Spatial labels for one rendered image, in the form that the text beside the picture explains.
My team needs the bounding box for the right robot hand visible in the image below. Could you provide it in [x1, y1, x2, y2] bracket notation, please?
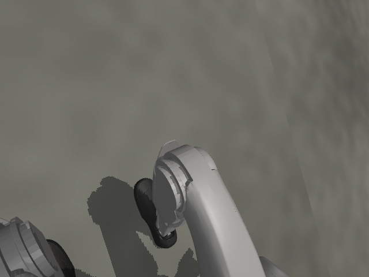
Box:
[259, 256, 289, 277]

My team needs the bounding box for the left robot foot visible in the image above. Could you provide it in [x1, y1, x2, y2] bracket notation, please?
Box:
[47, 239, 76, 277]

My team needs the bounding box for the right robot foot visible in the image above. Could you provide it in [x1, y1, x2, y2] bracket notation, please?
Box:
[134, 178, 177, 249]

